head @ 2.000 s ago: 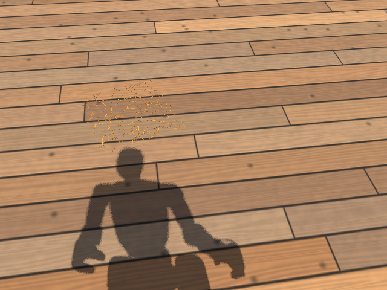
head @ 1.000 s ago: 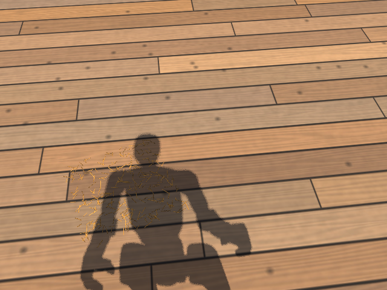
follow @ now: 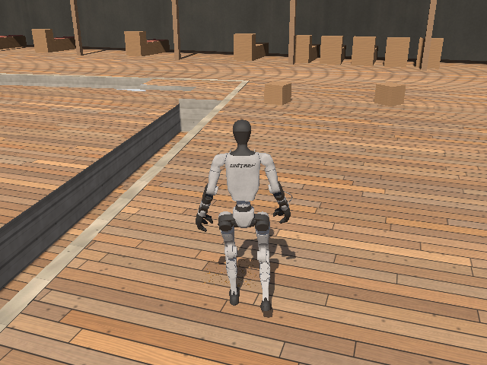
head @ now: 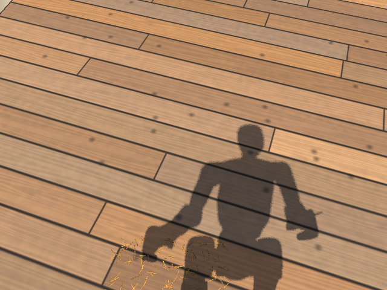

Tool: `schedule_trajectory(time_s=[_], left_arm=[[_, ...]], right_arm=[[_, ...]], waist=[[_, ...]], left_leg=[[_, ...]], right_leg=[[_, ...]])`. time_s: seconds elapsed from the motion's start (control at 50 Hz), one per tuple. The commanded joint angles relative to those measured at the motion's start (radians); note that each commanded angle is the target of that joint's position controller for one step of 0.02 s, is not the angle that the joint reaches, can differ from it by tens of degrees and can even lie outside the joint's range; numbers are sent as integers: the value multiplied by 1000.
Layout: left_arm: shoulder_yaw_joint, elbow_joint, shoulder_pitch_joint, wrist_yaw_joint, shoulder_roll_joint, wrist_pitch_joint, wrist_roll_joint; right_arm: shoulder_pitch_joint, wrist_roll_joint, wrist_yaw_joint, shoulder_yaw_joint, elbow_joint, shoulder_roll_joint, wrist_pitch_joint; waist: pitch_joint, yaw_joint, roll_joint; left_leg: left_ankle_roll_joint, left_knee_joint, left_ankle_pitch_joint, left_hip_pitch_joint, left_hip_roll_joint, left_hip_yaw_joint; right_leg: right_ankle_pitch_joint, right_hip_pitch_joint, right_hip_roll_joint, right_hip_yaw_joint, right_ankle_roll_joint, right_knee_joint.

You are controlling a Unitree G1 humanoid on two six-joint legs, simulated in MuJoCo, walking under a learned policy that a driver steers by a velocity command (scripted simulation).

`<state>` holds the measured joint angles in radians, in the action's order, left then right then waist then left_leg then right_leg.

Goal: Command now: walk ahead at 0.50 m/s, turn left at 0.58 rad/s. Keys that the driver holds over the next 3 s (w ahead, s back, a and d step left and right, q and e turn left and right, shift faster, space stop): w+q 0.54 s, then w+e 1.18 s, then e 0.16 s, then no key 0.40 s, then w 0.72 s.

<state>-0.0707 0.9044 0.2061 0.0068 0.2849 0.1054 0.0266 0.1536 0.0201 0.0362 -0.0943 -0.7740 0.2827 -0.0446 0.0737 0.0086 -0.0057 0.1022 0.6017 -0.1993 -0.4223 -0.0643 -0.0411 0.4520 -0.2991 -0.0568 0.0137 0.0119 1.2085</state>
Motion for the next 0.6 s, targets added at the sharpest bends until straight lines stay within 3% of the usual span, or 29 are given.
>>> schedule_trajectory(time_s=[0.02,0.04,0.08,0.14,0.2,0.3,0.34,0.36,0.38,0.4,0.42,0.44,0.46,0.48,0.5,0.52,0.54,0.6], left_arm=[[-28,-99,-52,2,134,47,-20],[-33,-99,-38,0,136,31,-24],[-29,-112,-51,2,109,9,-36],[-16,-153,-163,3,73,0,-44],[-3,-185,-262,-10,50,6,-34],[-9,-229,-325,-29,93,22,-19],[-17,-225,-287,-34,115,34,-16],[-26,-207,-216,-32,128,40,-18],[-41,-184,-102,-27,162,46,-31],[-56,-168,69,-18,221,45,-44],[-71,-129,142,-24,275,28,-47],[-47,-151,112,-28,172,22,-22],[-31,-164,66,-23,114,14,-20],[-24,-170,13,-21,104,6,-31],[-19,-164,-16,-19,87,2,-38],[-14,-159,-27,-16,78,4,-45],[-15,-152,-31,-16,74,7,-42],[-22,-111,18,-25,104,20,-31]], right_arm=[[65,-10,-10,-23,54,103,-28],[47,-16,-14,-19,64,100,-28],[66,-8,-27,-23,62,124,-32],[114,-3,-48,-32,52,158,-29],[153,-1,-54,-32,44,155,-20],[221,6,-57,-29,19,142,-7],[216,2,-63,-31,24,147,1],[200,2,-64,-27,32,139,4],[185,-2,-61,-14,46,106,3],[184,-20,-58,6,73,57,0],[334,15,-56,20,97,9,-9],[320,26,-59,3,70,119,-9],[210,19,-58,-11,85,169,-4],[156,9,-59,-12,97,160,1],[122,-2,-56,-14,110,146,1],[132,4,-50,-15,115,125,6],[140,12,-46,-12,118,104,12],[103,-1,-46,10,140,42,12]], waist=[[-152,-19,25],[-142,2,34],[-118,12,20],[-77,-18,32],[-57,-62,71],[-58,-83,97],[-68,-57,129],[-93,-17,142],[-175,39,131],[-327,105,24],[-439,30,-347],[-359,51,-230],[-229,77,-133],[-154,58,-61],[-99,40,-54],[-87,15,-82],[-81,7,-100],[-65,1,-69]], left_leg=[[204,-338,133,402,274,467],[202,-359,176,337,261,444],[206,-382,255,262,245,392],[176,-394,262,206,195,317],[125,-380,173,161,148,279],[101,-274,110,277,194,392],[91,-208,154,319,211,444],[75,-156,208,316,193,446],[44,-18,262,271,139,410],[2,265,105,127,72,320],[-62,572,-400,-234,-48,216],[-71,696,-382,-351,40,244],[-77,718,-285,-381,74,217],[-82,699,-213,-345,109,185],[-82,653,-168,-324,137,183],[-79,624,-142,-276,165,181],[-79,596,-133,-255,178,168],[-87,453,-107,-255,175,156]], right_leg=[[-103,-385,-69,-105,-24,-25],[-123,-334,-75,-106,-15,-64],[-156,-310,-69,-86,16,-164],[-345,-319,-35,-67,49,-381],[-534,-240,18,-52,48,-597],[-506,-209,48,-86,21,-728],[-409,-160,55,-82,-3,-746],[-401,-67,64,-64,-24,-780],[-413,122,24,-85,-64,-776],[-369,399,-150,-255,-127,-743],[-134,695,-360,-734,-282,-850],[71,653,-360,-780,-255,-895],[50,525,-317,-613,-211,-911],[-78,391,-277,-488,-189,-931],[-178,293,-245,-403,-187,-954],[-237,231,-220,-330,-179,-977],[-266,201,-205,-277,-182,-1003],[-364,164,-200,-217,-233,-1056]])
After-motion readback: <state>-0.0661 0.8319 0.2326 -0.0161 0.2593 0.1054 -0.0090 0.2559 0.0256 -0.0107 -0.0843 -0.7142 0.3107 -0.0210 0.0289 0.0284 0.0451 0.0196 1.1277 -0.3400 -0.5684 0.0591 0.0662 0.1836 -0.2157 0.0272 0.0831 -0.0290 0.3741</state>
